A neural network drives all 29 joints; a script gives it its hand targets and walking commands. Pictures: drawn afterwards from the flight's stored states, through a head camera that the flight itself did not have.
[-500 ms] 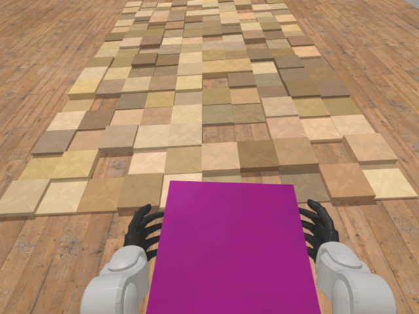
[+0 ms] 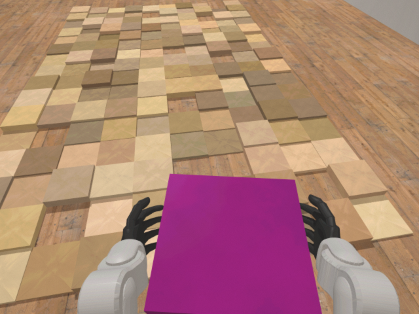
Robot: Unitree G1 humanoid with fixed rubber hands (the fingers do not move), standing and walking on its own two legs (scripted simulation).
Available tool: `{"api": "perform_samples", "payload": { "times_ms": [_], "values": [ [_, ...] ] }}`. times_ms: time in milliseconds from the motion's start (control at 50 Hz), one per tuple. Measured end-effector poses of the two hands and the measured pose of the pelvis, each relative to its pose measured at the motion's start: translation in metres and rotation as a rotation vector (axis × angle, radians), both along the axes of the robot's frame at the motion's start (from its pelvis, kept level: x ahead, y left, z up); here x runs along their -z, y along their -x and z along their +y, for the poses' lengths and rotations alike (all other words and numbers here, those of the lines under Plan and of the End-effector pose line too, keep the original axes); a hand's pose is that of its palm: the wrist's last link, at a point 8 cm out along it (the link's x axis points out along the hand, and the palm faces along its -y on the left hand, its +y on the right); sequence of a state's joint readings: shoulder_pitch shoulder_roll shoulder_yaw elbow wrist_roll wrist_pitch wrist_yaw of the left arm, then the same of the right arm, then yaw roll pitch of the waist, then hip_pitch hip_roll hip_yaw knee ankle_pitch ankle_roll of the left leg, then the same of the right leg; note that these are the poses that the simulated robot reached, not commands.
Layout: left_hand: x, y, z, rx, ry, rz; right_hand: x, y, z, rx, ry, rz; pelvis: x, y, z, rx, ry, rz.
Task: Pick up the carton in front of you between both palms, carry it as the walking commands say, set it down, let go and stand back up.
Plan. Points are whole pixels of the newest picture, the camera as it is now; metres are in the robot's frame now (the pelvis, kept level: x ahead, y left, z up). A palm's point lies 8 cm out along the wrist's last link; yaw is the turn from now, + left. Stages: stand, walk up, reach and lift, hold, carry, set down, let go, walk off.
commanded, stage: carry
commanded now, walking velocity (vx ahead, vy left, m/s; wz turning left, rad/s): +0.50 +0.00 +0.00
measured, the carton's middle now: (226, 262) +0.23 +0.00 +0.00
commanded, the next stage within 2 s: none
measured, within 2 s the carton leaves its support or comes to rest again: neither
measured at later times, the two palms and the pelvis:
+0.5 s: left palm (168, 87) +0.63 +0.13 +0.12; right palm (283, 81) +0.66 -0.17 +0.12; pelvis +0.34 -0.05 -0.01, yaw +3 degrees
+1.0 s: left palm (179, 26) +1.03 +0.13 +0.12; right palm (264, 25) +1.02 -0.17 +0.13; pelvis +0.67 +0.00 +0.01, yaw +3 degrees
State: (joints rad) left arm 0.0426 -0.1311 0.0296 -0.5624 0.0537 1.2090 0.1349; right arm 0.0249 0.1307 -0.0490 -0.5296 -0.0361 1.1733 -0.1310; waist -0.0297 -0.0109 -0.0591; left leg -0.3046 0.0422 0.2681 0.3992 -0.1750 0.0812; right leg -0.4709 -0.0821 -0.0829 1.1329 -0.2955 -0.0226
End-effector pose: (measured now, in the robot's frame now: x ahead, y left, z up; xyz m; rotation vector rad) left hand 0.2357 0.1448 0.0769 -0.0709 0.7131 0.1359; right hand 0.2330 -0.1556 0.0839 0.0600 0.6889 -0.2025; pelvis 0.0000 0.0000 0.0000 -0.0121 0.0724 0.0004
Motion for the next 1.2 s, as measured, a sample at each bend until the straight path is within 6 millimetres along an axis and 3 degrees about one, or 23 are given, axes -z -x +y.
{"api": "perform_samples", "payload": {
  "times_ms": [100,200,360,520,700,840,920,1020,1100,1200],
  "values": [
    [-0.014,-0.062,0.005,-0.011,-0.001,-0.037,-0.015,-0.065,0.005,-0.011,0.003,-0.036,-0.009,-0.067,0.002,-0.015,0.018,0.002],
    [-0.025,-0.129,0.005,-0.052,-0.002,-0.106,-0.026,-0.144,0.005,-0.052,0.002,-0.105,-0.004,-0.14,-0.007,-0.026,0.01,-0.006],
    [-0.03,-0.28,-0.016,-0.093,-0.031,-0.214,-0.018,-0.306,-0.016,-0.089,-0.045,-0.214,0.032,-0.265,-0.034,-0.053,0.001,-0.03],
    [-0.046,-0.408,-0.018,-0.139,-0.019,-0.158,-0.035,-0.445,-0.016,-0.098,-0.092,-0.158,0.008,-0.349,-0.047,-0.058,-0.017,0.002],
    [-0.068,-0.569,-0.015,-0.097,-0.005,-0.192,-0.059,-0.593,-0.015,-0.055,-0.073,-0.192,0.002,-0.469,-0.035,-0.037,-0.022,0.025],
    [-0.043,-0.688,0.001,-0.079,0.037,-0.141,-0.044,-0.703,0.001,-0.009,-0.064,-0.143,0.007,-0.573,-0.012,-0.031,-0.071,0.037],
    [-0.036,-0.741,-0.005,-0.057,0.074,-0.126,-0.034,-0.741,-0.006,0.053,-0.082,-0.127,-0.003,-0.618,-0.004,-0.037,-0.051,0.045],
    [-0.047,-0.806,-0.018,-0.055,0.079,-0.18,-0.047,-0.797,-0.021,0.091,-0.086,-0.183,-0.013,-0.685,-0.006,-0.044,-0.029,0.047],
    [-0.063,-0.863,-0.015,-0.085,0.035,-0.229,-0.057,-0.87,-0.018,0.024,-0.088,-0.223,-0.008,-0.754,-0.018,-0.055,-0.006,0.017],
    [-0.068,-0.914,0.008,-0.175,0.007,-0.165,-0.065,-0.961,0.011,-0.117,-0.083,-0.158,-0.02,-0.83,-0.03,-0.054,-0.005,0.011]
  ]
}}
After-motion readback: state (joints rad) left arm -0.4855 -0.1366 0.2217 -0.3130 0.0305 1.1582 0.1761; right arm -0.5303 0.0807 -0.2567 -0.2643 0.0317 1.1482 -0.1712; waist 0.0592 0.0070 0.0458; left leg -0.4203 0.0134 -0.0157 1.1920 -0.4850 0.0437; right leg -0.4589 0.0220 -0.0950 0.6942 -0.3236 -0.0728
